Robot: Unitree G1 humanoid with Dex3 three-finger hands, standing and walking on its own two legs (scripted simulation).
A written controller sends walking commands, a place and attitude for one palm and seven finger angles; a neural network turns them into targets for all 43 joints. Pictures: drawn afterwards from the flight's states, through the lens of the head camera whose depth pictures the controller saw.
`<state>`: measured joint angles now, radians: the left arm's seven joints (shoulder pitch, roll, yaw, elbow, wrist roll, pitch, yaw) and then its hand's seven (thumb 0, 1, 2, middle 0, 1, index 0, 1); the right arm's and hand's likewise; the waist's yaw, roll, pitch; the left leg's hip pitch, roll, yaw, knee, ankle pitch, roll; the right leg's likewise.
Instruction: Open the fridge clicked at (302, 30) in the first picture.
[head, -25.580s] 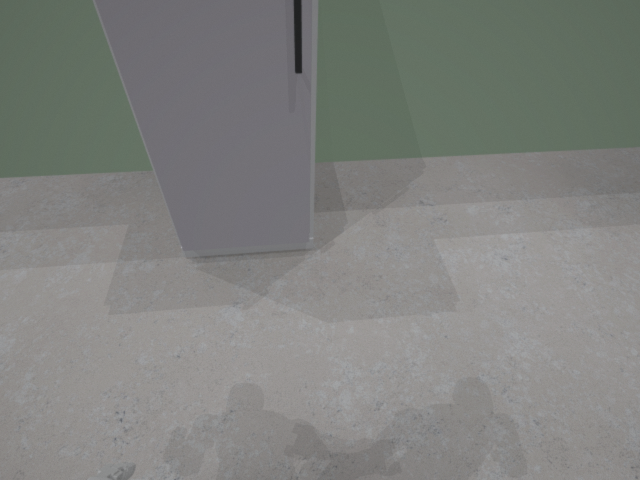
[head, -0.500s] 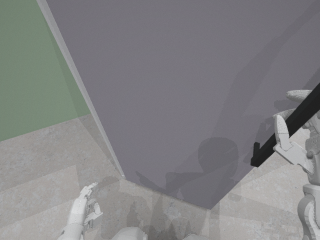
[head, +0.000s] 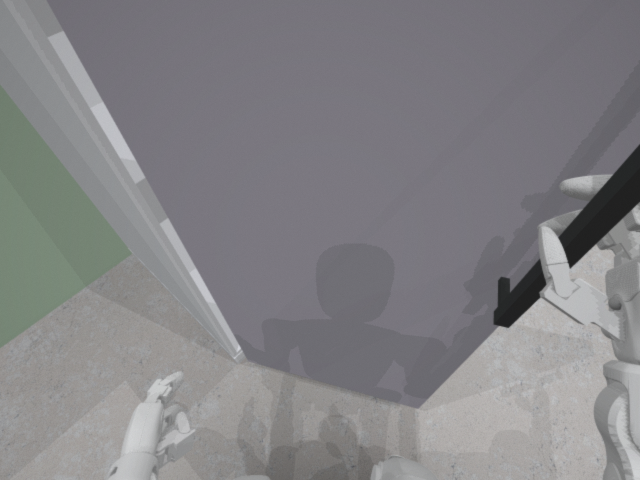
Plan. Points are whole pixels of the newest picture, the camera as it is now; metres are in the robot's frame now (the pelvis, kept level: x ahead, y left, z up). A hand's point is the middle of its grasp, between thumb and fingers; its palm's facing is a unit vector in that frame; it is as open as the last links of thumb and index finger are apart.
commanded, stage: walk backward, drawing the door open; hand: right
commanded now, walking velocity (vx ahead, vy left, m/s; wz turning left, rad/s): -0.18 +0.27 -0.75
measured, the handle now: (623, 165) +0.32 -0.17 +0.27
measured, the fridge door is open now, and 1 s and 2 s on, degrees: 63 74 70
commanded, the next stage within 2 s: stop walking and hold the door back in 0.34 s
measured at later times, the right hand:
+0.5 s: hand (515, 369) +0.20 -0.11 +0.19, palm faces +0.54 +0.80 -0.27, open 6.5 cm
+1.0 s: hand (524, 363) +0.20 -0.11 +0.20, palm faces +0.44 +0.87 -0.20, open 5.8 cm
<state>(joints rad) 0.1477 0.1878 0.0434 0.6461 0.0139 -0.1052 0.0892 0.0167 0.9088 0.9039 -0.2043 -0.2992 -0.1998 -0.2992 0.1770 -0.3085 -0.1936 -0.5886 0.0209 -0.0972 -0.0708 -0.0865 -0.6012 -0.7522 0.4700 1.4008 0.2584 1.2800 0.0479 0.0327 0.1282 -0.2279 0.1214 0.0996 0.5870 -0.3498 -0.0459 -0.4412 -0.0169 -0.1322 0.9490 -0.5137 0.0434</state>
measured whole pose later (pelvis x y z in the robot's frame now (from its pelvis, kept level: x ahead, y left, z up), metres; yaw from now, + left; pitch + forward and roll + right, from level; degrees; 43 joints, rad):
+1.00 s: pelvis -0.13 +0.17 +0.01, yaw -19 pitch -1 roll +3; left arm 0.22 0.17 -0.03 0.68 -0.03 -0.04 0.05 0.01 0.91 0.90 -0.20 -0.30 -0.20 -0.30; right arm -0.55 -0.29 -0.06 0.31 0.01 -0.10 -0.09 0.00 -0.67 -0.79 0.42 1.41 0.40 1.36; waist 0.00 -0.02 0.08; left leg -0.45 0.01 0.07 0.86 -0.36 -0.02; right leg -0.18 -0.03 -0.04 0.47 -0.27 -0.04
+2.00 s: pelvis -0.13 +0.16 +0.00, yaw -16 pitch +3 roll +0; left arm 0.31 0.22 -0.04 0.72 -0.01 -0.13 0.04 0.02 0.90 0.90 -0.21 -0.30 -0.21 -0.30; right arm -0.59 -0.29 -0.16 0.53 0.00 -0.24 -0.10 -0.01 0.51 -0.22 0.42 1.28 0.30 1.24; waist 0.03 0.00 -0.03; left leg -0.37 0.04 0.01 0.61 -0.30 -0.03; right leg -0.41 -0.04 -0.08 0.62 -0.26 -0.01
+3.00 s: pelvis -0.10 +0.16 -0.01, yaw -16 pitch +3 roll +0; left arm 0.27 0.25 -0.01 0.65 -0.03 -0.10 0.06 0.01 0.91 0.90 -0.21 -0.30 -0.20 -0.30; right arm -0.25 -0.34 -0.33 0.26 0.17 -0.23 0.14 -0.01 0.55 -0.19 0.26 1.16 0.25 1.15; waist -0.01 -0.03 -0.07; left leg -0.34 0.03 0.03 0.63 -0.35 -0.01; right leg -0.39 -0.05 -0.06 0.65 -0.31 0.01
